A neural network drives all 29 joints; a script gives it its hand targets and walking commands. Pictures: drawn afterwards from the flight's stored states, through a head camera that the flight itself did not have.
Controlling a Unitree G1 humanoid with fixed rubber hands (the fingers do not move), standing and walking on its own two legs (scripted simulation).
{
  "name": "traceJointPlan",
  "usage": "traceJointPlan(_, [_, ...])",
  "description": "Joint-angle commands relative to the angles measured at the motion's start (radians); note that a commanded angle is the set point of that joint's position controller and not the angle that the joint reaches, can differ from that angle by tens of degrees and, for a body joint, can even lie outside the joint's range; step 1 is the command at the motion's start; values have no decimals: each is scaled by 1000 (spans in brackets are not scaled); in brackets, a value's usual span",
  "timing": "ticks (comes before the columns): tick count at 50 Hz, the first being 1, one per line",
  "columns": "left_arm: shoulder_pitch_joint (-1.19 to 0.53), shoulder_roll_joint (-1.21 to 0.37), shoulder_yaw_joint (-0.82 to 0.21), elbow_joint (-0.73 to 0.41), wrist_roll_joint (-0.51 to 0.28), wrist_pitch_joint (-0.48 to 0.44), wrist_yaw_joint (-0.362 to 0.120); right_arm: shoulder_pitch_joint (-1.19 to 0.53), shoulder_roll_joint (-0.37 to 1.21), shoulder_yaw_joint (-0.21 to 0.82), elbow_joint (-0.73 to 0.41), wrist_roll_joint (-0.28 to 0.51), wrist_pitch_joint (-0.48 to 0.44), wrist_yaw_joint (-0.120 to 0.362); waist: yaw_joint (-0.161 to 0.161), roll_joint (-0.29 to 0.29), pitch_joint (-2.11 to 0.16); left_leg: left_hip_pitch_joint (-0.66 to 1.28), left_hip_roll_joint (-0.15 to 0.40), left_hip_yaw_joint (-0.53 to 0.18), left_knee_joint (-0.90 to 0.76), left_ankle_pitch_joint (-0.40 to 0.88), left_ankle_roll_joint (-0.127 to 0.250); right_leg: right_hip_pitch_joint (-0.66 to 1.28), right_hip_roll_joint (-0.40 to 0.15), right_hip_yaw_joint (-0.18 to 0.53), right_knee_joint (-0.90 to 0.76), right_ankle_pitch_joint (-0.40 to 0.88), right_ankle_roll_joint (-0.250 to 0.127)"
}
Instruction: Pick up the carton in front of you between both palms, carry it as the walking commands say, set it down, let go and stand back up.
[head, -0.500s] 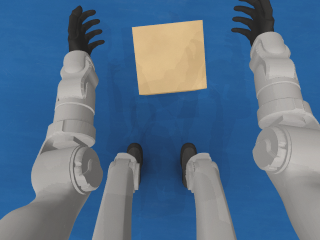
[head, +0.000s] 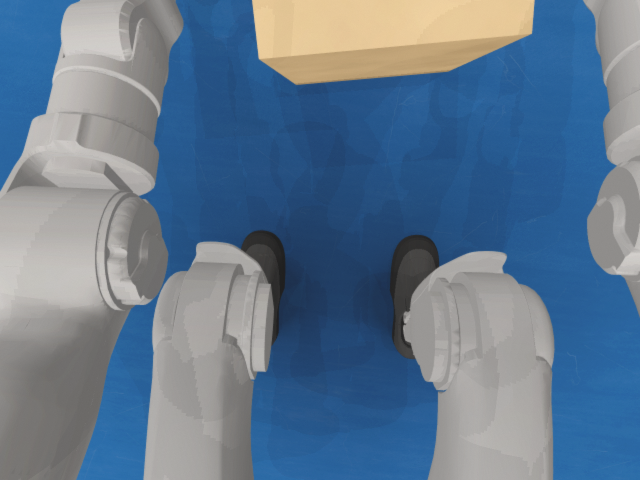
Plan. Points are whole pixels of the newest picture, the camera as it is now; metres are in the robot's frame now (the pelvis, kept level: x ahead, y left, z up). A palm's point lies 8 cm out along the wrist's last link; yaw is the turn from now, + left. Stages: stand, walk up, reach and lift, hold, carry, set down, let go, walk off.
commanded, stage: reach and lift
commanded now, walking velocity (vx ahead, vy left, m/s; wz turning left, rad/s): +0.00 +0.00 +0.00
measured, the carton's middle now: out of the picture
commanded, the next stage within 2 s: none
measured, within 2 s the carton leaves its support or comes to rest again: leaves its support in 0.98 s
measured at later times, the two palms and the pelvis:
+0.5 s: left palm out of the picture +0.57 +0.13 -0.19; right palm out of the picture +0.59 -0.20 -0.20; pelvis +0.01 +0.00 -0.02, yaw +0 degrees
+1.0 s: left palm out of the picture +0.58 +0.12 -0.18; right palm out of the picture +0.58 -0.19 -0.18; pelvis +0.02 +0.00 -0.03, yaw +0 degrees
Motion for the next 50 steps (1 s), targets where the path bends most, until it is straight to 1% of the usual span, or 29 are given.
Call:
traceJointPlan(1, [-324,132,-6,-55,-9,-53,-11,-353,-149,1,-80,4,-50,-11,-17,-69,-1224,573,13,87,-65,241,6,662,-31,-36,-119,234,6])
traceJointPlan(2, [-331,142,-13,-56,-15,-61,-10,-366,-152,3,-96,9,-56,-14,-24,-66,-1228,591,12,81,-54,261,11,648,-30,-40,-107,250,6])
traceJointPlan(3, [-341,150,-22,-62,-18,-68,-7,-371,-156,5,-106,18,-62,-16,-28,-51,-1243,614,12,81,-39,292,14,644,-28,-40,-95,278,5])
traceJointPlan(4, [-348,152,-18,-73,-15,-74,-3,-376,-155,10,-110,24,-67,-18,-16,-45,-1230,589,9,84,-33,309,15,649,-27,-31,-85,298,4])
traceJointPlan(5, [-353,152,-22,-87,-14,-78,0,-374,-151,13,-116,29,-71,-20,-12,-43,-1245,597,8,87,-26,340,16,666,-22,-31,-73,338,6])
traceJointPlan(7, [-353,148,-35,-96,-23,-85,2,-360,-138,23,-112,37,-74,-22,-18,-54,-1260,620,3,88,-5,387,17,689,-15,-35,-57,392,9])
traceJointPlan(10, [-305,125,-49,-72,-37,-85,-1,-315,-112,38,-95,46,-74,-22,-26,-65,-1283,642,-6,93,14,430,16,724,-10,-38,-44,446,12])
traceJointPlan(12, [-247,98,-49,-45,-34,-83,-2,-275,-93,45,-82,48,-73,-21,-19,-59,-1286,654,-12,96,14,448,14,721,-8,-41,-42,461,15])
traceJointPlan(15, [-189,77,-30,-22,-12,-85,-3,-229,-63,41,-66,42,-73,-15,-6,-55,-1233,627,-18,91,8,440,13,672,-6,-41,-44,436,18])
traceJointPlan(17, [-194,79,-13,-40,2,-87,-2,-226,-53,31,-71,32,-73,-11,-3,-61,-1200,596,-19,87,3,418,14,638,-6,-40,-47,407,19])
traceJointPlan(22, [-240,69,-4,-77,7,-88,-1,-264,-46,16,-106,11,-72,-13,-23,-75,-1160,572,-19,86,-10,358,14,599,-6,-44,-68,346,18])
traceJointPlan(25, [-282,34,-25,-84,0,-81,-4,-310,-17,24,-124,13,-66,-12,-26,-61,-1136,588,-23,89,-17,309,13,596,-3,-48,-80,289,14])
traceJointPlan(27, [-326,-24,-42,-94,3,-74,-11,-350,41,39,-128,12,-57,-2,-24,-48,-1111,603,-30,93,-24,269,12,603,3,-51,-88,244,10])
traceJointPlan(29, [-386,-159,-52,-97,27,-61,-37,-406,177,56,-120,-4,-43,27,-22,-39,-1072,613,-43,95,-27,230,13,611,15,-54,-92,203,5])
traceJointPlan(30, [-423,-283,-68,-95,41,-49,-65,-443,311,77,-121,-11,-32,58,-20,-39,-1047,619,-51,94,-26,216,15,603,24,-55,-89,187,3])
traceJointPlan(31, [-464,-419,-75,-91,64,-34,-99,-472,463,89,-116,-27,-18,100,-16,-43,-1014,623,-59,96,-21,204,18,584,32,-59,-81,173,1])
traceJointPlan(32, [-505,-586,-84,-103,96,-12,-147,-490,637,97,-124,-51,-2,156,-14,-50,-980,624,-69,98,-13,193,24,560,42,-64,-74,162,0])
traceJointPlan(33, [-535,-728,-93,-120,116,10,-196,-492,780,95,-143,-69,15,207,-21,-67,-959,605,-77,105,-6,183,33,552,50,-69,-73,157,-3])
traceJointPlan(34, [-533,-809,-92,-129,129,28,-234,-471,871,85,-148,-79,34,246,-21,-60,-933,578,-84,111,-5,174,38,536,54,-74,-71,154,-7])
traceJointPlan(36, [-505,-890,-95,-159,131,51,-285,-405,977,72,-171,-79,57,294,-23,-37,-913,544,-90,115,0,191,46,511,58,-82,-63,181,-15])
traceJointPlan(37, [-503,-918,-102,-172,125,59,-298,-390,1006,67,-187,-76,61,304,-30,-33,-930,537,-92,113,4,203,48,513,61,-84,-60,198,-18])
traceJointPlan(39, [-505,-956,-130,-202,108,73,-309,-379,1039,75,-230,-66,68,310,-43,-26,-977,531,-89,107,10,231,52,536,65,-86,-53,242,-25])
traceJointPlan(42, [-524,-1026,-184,-246,47,77,-307,-433,1082,137,-326,-23,74,302,-49,-34,-1140,582,-90,107,29,320,56,616,66,-89,-43,339,-27])
traceJointPlan(44, [-552,-1067,-232,-299,-5,77,-301,-477,1125,189,-414,14,76,289,-52,-56,-1334,620,-94,114,41,404,58,741,67,-90,-31,449,-24])
traceJointPlan(46, [-579,-1098,-277,-384,-38,84,-290,-502,1175,243,-519,50,87,270,-46,-68,-1570,667,-103,127,38,479,56,879,72,-94,-23,568,-19])
traceJointPlan(49, [-614,-1175,-346,-523,-54,113,-275,-510,1252,294,-686,78,120,242,-43,-86,-1901,710,-117,140,3,535,45,1079,82,-99,-37,708,-8])
traceJointPlan(50, [-595,-1193,-347,-536,-43,128,-274,-484,1280,296,-707,70,137,233,-43,-102,-1958,691,-121,143,-17,530,41,1128,86,-100,-51,732,-4])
